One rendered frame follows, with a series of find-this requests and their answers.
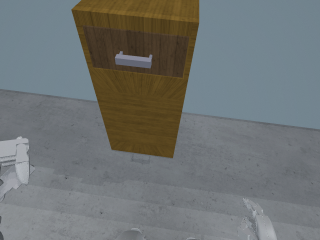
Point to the cabinet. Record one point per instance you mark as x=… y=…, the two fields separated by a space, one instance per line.
x=141 y=112

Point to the robot right hand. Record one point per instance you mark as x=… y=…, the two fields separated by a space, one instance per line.
x=260 y=228

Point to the drawer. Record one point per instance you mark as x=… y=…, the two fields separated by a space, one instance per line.
x=168 y=51

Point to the robot left shin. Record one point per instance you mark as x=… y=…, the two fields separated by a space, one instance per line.
x=135 y=229

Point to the handle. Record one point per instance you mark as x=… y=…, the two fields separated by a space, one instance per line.
x=134 y=61

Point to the left robot thigh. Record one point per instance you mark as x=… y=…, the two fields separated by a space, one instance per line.
x=131 y=235

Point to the robot left hand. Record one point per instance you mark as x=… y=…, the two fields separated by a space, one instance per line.
x=15 y=153

